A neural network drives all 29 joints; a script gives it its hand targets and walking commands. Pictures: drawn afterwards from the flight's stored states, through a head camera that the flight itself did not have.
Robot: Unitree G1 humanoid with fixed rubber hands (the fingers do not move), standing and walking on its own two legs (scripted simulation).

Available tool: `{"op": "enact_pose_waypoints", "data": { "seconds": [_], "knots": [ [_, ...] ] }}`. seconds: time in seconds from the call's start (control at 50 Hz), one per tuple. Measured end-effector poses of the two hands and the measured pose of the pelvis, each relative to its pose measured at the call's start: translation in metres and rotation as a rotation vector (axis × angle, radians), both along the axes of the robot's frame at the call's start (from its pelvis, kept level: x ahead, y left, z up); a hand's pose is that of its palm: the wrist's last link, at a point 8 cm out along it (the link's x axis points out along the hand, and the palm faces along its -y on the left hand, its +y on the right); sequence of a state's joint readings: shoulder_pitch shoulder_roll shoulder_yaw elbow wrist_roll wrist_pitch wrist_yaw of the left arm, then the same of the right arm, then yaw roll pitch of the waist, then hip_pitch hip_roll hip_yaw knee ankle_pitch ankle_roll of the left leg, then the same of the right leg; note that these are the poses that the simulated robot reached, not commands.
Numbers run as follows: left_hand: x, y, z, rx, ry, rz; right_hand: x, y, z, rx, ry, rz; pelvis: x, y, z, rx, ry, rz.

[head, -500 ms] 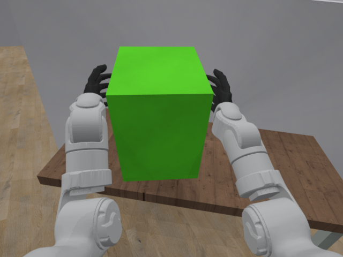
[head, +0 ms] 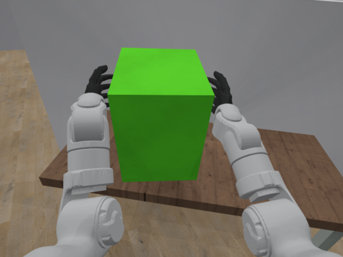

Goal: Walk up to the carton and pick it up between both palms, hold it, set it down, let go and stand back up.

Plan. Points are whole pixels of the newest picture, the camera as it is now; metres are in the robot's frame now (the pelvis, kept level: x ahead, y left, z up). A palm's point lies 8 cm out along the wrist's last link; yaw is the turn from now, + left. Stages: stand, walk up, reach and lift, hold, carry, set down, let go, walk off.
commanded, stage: hold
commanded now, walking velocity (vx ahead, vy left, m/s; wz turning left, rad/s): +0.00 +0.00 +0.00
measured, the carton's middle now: (159, 114) +0.41 +0.01 +0.20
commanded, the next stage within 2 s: none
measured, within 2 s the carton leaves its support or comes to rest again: neither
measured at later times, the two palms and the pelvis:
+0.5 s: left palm (89, 102) +0.37 +0.16 +0.25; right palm (217, 101) +0.37 -0.12 +0.26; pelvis +0.00 +0.00 +0.00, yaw +0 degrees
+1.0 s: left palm (92, 102) +0.36 +0.15 +0.26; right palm (221, 104) +0.36 -0.12 +0.26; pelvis +0.00 +0.00 +0.00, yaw +0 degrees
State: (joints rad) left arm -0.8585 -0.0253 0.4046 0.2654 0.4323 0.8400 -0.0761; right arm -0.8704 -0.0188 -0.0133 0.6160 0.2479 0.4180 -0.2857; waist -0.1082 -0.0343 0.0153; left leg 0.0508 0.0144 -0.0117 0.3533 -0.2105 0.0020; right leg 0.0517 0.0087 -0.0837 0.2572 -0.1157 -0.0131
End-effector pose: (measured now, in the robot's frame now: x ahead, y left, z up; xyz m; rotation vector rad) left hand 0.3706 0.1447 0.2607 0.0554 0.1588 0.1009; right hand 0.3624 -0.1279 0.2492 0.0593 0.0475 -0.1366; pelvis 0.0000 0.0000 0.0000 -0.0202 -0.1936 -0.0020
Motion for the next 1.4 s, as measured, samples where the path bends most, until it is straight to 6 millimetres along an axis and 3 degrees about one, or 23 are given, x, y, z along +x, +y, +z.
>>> {"op": "enact_pose_waypoints", "data": {
  "seconds": [0.26,0.58,0.84,1.0,1.4],
  "knots": [
    [0.0,-0.001,0.0,-0.005,-0.004,-0.003,0.0,-0.001,0.002,-0.01,-0.004,-0.005,0.001,-0.002,0.0,0.0,0.006,0.005],
    [0.002,0.013,-0.008,-0.029,0.009,0.01,0.006,0.013,0.009,-0.032,0.009,0.01,0.002,0.0,0.0,-0.002,0.017,0.008],
    [-0.002,0.002,-0.006,0.002,-0.004,0.001,0.0,0.001,0.001,0.009,-0.003,0.0,0.005,0.005,0.0,-0.004,0.004,0.004],
    [-0.006,0.004,-0.003,-0.025,-0.008,0.017,-0.002,0.004,0.007,-0.021,-0.007,0.012,0.001,0.0,0.0,0.002,0.0,-0.006],
    [0.002,-0.002,0.003,0.006,-0.003,0.0,0.0,-0.002,0.001,-0.001,0.007,-0.009,0.002,-0.002,0.0,-0.001,0.001,0.014]
  ]
}}
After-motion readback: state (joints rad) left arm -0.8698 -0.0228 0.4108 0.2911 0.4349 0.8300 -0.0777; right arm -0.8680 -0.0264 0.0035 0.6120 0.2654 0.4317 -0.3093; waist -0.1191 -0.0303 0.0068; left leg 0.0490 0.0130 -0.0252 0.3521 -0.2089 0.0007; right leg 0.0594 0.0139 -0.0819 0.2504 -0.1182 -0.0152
